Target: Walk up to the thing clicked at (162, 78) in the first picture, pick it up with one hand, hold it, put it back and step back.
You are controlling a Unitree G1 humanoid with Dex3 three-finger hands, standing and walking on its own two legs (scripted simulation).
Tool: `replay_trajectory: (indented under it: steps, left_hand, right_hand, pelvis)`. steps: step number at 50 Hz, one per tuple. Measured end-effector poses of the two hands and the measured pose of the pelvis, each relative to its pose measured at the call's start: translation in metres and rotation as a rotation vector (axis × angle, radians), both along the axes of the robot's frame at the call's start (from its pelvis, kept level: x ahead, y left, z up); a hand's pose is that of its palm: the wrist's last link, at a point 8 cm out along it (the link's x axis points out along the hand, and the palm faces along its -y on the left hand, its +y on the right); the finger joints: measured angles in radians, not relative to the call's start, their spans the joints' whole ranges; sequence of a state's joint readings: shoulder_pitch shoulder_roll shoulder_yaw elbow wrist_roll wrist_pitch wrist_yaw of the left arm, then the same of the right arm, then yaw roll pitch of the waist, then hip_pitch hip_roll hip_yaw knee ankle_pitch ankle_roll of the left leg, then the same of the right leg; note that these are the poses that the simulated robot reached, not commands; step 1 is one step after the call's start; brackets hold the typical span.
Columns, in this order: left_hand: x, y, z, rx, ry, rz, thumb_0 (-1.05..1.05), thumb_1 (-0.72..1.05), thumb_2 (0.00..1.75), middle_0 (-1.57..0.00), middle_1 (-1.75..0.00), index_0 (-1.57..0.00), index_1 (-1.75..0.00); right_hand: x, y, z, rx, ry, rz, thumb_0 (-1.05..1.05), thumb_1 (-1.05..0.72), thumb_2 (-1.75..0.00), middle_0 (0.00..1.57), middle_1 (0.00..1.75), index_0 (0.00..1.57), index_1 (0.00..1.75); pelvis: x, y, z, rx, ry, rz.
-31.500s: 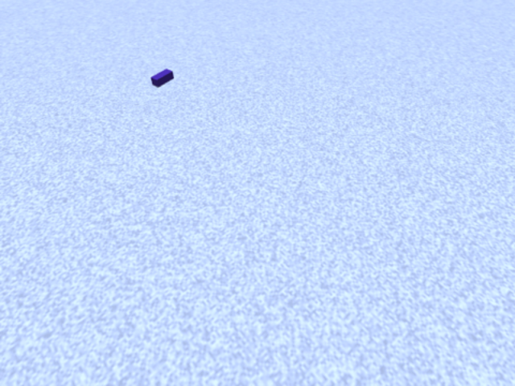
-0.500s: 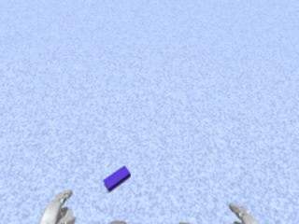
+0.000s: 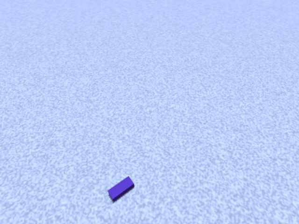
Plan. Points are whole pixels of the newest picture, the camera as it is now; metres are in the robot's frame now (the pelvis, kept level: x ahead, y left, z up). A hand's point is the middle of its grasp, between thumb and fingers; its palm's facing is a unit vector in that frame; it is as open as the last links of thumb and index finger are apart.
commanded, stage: stand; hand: left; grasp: from above
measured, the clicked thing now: (121, 188) +0.47 +0.20 -0.75
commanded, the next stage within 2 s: step back in 1.84 s
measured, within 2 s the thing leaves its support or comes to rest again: neither
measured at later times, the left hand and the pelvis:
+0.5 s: hand out of the picture +0.05 +0.24 -0.15, palm faces +0.03 -0.94 -0.34, open 7.4 cm; pelvis +0.00 -0.01 +0.01, yaw +0 degrees
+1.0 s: hand out of the picture +0.08 +0.23 -0.15, palm faces +0.03 -0.94 -0.34, open 7.4 cm; pelvis +0.01 -0.02 +0.01, yaw +0 degrees
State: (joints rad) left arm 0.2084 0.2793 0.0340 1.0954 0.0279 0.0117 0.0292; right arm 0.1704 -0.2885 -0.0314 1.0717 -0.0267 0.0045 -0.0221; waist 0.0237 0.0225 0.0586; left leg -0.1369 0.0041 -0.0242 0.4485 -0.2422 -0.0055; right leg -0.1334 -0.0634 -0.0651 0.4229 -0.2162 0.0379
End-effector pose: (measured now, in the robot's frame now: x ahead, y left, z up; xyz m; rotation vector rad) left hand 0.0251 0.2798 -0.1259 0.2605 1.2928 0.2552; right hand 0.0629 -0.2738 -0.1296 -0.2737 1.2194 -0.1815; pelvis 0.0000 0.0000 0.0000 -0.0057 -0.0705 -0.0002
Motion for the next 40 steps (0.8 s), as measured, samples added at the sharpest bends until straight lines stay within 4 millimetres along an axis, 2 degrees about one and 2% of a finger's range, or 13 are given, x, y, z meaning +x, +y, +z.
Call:
replay_trajectory:
  steps: [11,24,40]
  left_hand:
    - [0.007,0.005,0.007,0.019,-0.012,-0.006,0.01,0.90,0.90,-0.20,-0.30,-0.20,-0.30]
    - [0.016,0.000,0.009,0.016,-0.005,-0.015,0.01,0.90,0.90,-0.20,-0.30,-0.20,-0.30]
    - [0.034,-0.004,0.011,0.010,-0.015,-0.016,0.01,0.90,0.90,-0.20,-0.30,-0.20,-0.30]
  right_hand:
    - [-0.007,-0.010,0.003,-0.005,0.016,-0.010,0.00,-0.91,-0.90,0.20,0.30,0.21,0.30]
    - [-0.012,-0.023,0.003,-0.016,0.052,-0.013,0.00,-0.91,-0.90,0.20,0.30,0.21,0.30]
    - [0.005,-0.026,0.005,-0.018,0.041,0.001,0.00,-0.91,-0.90,0.20,0.30,0.21,0.30]
  pelvis:
    - [-0.004,-0.004,0.004,0.002,-0.004,0.003]
    - [-0.002,-0.010,0.005,0.001,0.007,0.002]
    - [0.007,-0.014,0.006,0.002,0.017,0.000]
